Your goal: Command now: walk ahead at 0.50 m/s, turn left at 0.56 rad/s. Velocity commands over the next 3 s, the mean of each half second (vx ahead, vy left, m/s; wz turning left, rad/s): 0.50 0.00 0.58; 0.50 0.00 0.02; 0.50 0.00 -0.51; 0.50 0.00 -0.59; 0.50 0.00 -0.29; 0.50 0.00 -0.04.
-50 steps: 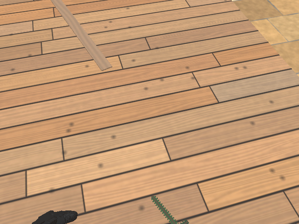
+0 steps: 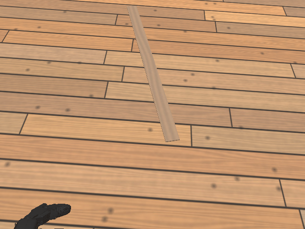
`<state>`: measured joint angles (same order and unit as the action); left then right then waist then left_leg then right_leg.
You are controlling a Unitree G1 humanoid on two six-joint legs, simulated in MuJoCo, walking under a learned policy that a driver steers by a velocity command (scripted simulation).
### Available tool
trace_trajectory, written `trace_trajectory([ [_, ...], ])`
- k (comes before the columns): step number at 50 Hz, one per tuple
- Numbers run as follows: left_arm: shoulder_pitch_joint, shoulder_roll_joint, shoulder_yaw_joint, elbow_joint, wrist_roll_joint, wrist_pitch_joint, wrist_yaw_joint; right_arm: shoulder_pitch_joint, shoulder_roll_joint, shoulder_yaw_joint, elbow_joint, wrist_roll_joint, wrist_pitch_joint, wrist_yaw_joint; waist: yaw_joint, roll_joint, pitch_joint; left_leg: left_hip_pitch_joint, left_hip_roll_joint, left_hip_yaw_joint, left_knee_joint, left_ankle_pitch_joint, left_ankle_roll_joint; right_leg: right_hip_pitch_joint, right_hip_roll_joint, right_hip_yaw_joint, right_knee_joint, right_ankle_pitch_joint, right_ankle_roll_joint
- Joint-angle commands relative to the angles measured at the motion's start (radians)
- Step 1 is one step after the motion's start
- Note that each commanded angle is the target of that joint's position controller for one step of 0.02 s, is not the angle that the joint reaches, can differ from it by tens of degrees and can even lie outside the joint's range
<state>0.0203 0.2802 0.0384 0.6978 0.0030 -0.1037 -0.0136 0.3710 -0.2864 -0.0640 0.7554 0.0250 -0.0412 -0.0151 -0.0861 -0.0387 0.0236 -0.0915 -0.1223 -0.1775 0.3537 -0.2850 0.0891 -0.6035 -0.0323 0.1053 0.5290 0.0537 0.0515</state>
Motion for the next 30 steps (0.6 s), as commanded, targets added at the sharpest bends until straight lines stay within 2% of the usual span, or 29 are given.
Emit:
trace_trajectory([
  [1, -0.096, 0.107, 0.031, -0.093, -0.007, -0.029, -0.010, 0.028, -0.159, -0.044, -0.041, 0.003, 0.003, -0.012, 0.017, 0.134, -0.013, -0.003, 0.255, -0.235, -0.007, 0.255, 0.108, 0.095, 0.040, -0.012, -0.062, -0.048, -0.022],
  [3, -0.013, 0.131, 0.046, -0.075, -0.009, -0.037, -0.007, 0.003, -0.156, -0.046, -0.048, 0.000, 0.011, -0.012, 0.065, 0.167, -0.037, 0.008, 0.251, -0.262, 0.065, 0.333, 0.089, 0.212, 0.046, -0.031, -0.098, -0.113, -0.058],
  [4, 0.089, 0.157, 0.061, -0.053, -0.001, -0.042, -0.001, -0.017, -0.129, -0.037, -0.060, -0.003, 0.010, -0.009, 0.119, 0.156, -0.105, -0.026, 0.202, -0.232, 0.175, 0.391, 0.061, 0.384, 0.023, -0.030, -0.127, -0.090, -0.094],
  [5, 0.243, 0.208, 0.076, -0.039, 0.014, -0.043, 0.009, -0.030, -0.079, -0.017, -0.083, -0.017, 0.006, -0.003, 0.188, 0.080, -0.246, -0.153, 0.146, -0.159, 0.429, 0.287, 0.025, 0.656, -0.131, 0.104, -0.088, -0.122, -0.162],
  [6, 0.342, 0.273, 0.095, -0.005, 0.019, -0.027, 0.009, 0.115, -0.016, 0.004, -0.103, 0.006, -0.003, -0.002, 0.138, -0.236, -0.382, -0.518, -0.001, -0.023, 0.743, -0.227, -0.048, 1.006, -0.357, 0.529, -0.134, -0.292, -0.324],
  [7, 0.332, 0.189, 0.078, -0.011, -0.008, -0.020, 0.003, 0.121, -0.108, -0.008, -0.085, 0.013, -0.006, -0.005, 0.147, -0.207, -0.332, -0.654, 0.078, -0.028, 0.890, -0.302, -0.061, 0.979, -0.394, 0.661, -0.193, -0.490, -0.318],
  [8, 0.289, 0.128, 0.061, -0.023, -0.009, -0.013, 0.007, 0.019, -0.168, -0.026, -0.091, 0.011, -0.002, -0.004, 0.172, -0.100, -0.192, -0.691, 0.117, -0.017, 0.934, -0.209, -0.070, 0.852, -0.349, 0.515, -0.216, -0.497, -0.272],
  [9, 0.238, 0.113, 0.054, -0.028, 0.001, -0.005, 0.009, -0.041, -0.166, -0.029, -0.104, 0.002, 0.003, -0.005, 0.158, -0.029, -0.107, -0.667, 0.151, 0.022, 0.923, -0.134, -0.080, 0.723, -0.306, 0.384, -0.237, -0.390, -0.244],
  [10, 0.208, 0.095, 0.048, -0.019, 0.005, -0.002, 0.009, -0.081, -0.152, -0.031, -0.118, -0.008, 0.003, -0.002, 0.141, -0.021, -0.042, -0.653, 0.177, 0.031, 0.882, -0.086, -0.084, 0.623, -0.268, 0.295, -0.264, -0.291, -0.236],
  [11, 0.193, 0.083, 0.042, -0.013, 0.012, -0.003, 0.010, -0.079, -0.134, -0.033, -0.123, -0.004, 0.007, 0.004, 0.117, -0.047, -0.024, -0.611, 0.204, 0.036, 0.854, -0.057, -0.083, 0.557, -0.238, 0.219, -0.291, -0.235, -0.223],
  [13, 0.186, 0.083, 0.044, 0.002, 0.005, -0.010, 0.008, -0.071, -0.088, -0.026, -0.130, 0.006, 0.018, 0.012, 0.101, -0.075, -0.011, -0.580, 0.224, 0.066, 0.813, -0.035, -0.087, 0.496, -0.214, 0.122, -0.339, -0.179, -0.230],
  [15, 0.190, 0.110, 0.054, 0.021, 0.000, -0.016, 0.007, -0.107, -0.068, -0.020, -0.153, 0.000, 0.025, 0.014, 0.099, -0.056, 0.004, -0.607, 0.239, 0.074, 0.751, 0.006, -0.097, 0.483, -0.226, 0.058, -0.372, -0.112, -0.250],
  [17, 0.197, 0.134, 0.063, 0.036, 0.002, -0.016, 0.008, -0.142, -0.062, -0.016, -0.167, -0.003, 0.023, 0.018, 0.104, -0.039, 0.002, -0.631, 0.248, 0.077, 0.671, 0.087, -0.105, 0.506, -0.232, -0.005, -0.382, -0.041, -0.256],
  [21, 0.209, 0.161, 0.067, 0.058, -0.004, -0.003, 0.013, -0.247, -0.047, -0.006, -0.188, -0.002, 0.008, 0.042, 0.142, -0.019, 0.020, -0.582, 0.232, 0.132, 0.447, 0.286, -0.091, 0.533, -0.201, -0.151, -0.380, 0.026, -0.221],
  [24, 0.256, 0.187, 0.074, 0.084, -0.016, 0.010, 0.015, -0.335, -0.042, -0.002, -0.223, 0.001, 0.006, 0.059, 0.169, -0.016, 0.046, -0.566, 0.217, 0.174, 0.340, 0.296, -0.070, 0.593, -0.222, -0.199, -0.369, 0.035, -0.203],
  [26, 0.271, 0.206, 0.080, 0.096, -0.027, 0.022, 0.016, -0.362, -0.055, -0.007, -0.245, 0.001, 0.009, 0.069, 0.163, -0.022, 0.056, -0.559, 0.202, 0.197, 0.297, 0.229, -0.044, 0.652, -0.246, -0.223, -0.333, 0.113, -0.188],
  [28, 0.266, 0.237, 0.090, 0.097, -0.036, 0.035, 0.021, -0.327, -0.087, -0.024, -0.251, -0.006, 0.015, 0.071, 0.122, -0.049, 0.015, -0.460, 0.145, 0.249, 0.275, 0.123, -0.004, 0.690, -0.249, -0.263, -0.214, 0.414, -0.167],
  [29, 0.278, 0.244, 0.090, 0.104, -0.042, 0.041, 0.023, -0.253, -0.108, -0.039, -0.237, -0.012, 0.017, 0.068, 0.072, -0.049, -0.038, -0.325, 0.105, 0.265, 0.250, 0.092, 0.024, 0.671, -0.244, -0.274, -0.092, 0.554, -0.160],
  [30, 0.283, 0.223, 0.077, 0.112, -0.041, 0.045, 0.024, -0.090, -0.145, -0.065, -0.191, -0.009, 0.019, 0.057, -0.020, -0.020, -0.120, -0.073, 0.067, 0.264, 0.183, 0.164, 0.061, 0.580, -0.216, -0.299, 0.093, 0.565, -0.138],
])
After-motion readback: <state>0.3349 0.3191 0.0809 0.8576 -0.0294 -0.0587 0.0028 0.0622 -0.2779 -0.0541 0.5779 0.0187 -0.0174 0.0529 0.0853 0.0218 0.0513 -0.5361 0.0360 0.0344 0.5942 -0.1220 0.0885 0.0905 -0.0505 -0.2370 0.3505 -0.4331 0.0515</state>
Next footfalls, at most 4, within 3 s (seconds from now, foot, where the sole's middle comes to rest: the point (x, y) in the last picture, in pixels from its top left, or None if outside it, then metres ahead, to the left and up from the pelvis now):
0.10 right None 0.23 -0.13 -0.78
0.62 left None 0.44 0.20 -0.78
1.16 right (120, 161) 0.80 0.08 -0.78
1.64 left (79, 118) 1.07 0.30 -0.78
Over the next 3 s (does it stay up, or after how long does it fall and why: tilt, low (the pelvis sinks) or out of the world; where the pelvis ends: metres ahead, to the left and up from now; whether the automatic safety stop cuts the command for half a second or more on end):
stays up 1.59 -0.04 0.01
